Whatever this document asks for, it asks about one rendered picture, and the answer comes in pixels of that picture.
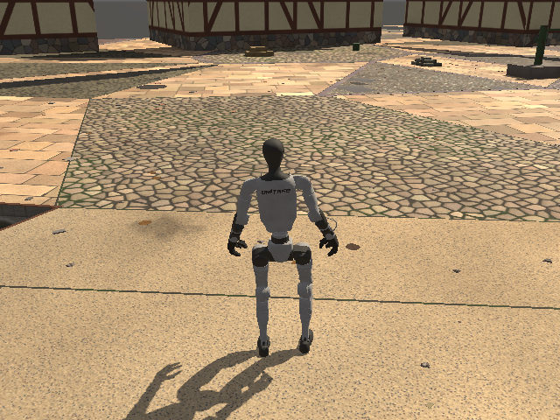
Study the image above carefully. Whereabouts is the right robot hand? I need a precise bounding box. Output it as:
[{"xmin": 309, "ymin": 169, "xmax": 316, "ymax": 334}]
[{"xmin": 319, "ymin": 235, "xmax": 339, "ymax": 256}]

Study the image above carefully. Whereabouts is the robot right shin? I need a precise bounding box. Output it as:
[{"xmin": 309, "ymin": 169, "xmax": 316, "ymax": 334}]
[{"xmin": 299, "ymin": 283, "xmax": 313, "ymax": 341}]

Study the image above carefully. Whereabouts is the robot right forearm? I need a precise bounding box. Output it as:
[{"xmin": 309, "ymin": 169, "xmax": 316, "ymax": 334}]
[{"xmin": 315, "ymin": 208, "xmax": 335, "ymax": 240}]

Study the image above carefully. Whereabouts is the left robot hand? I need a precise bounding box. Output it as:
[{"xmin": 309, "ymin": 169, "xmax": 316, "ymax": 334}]
[{"xmin": 227, "ymin": 239, "xmax": 248, "ymax": 256}]

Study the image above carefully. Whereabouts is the robot left upper arm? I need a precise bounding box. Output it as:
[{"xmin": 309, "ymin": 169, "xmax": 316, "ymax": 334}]
[{"xmin": 235, "ymin": 178, "xmax": 257, "ymax": 226}]

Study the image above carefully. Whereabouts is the robot left forearm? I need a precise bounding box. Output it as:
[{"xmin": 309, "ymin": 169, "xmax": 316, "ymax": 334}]
[{"xmin": 229, "ymin": 212, "xmax": 244, "ymax": 242}]

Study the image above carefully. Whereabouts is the right robot thigh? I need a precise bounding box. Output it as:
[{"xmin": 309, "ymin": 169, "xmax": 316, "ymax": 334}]
[{"xmin": 292, "ymin": 242, "xmax": 312, "ymax": 298}]

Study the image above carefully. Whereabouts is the robot right upper arm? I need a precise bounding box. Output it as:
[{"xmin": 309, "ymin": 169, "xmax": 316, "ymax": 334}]
[{"xmin": 293, "ymin": 175, "xmax": 323, "ymax": 222}]

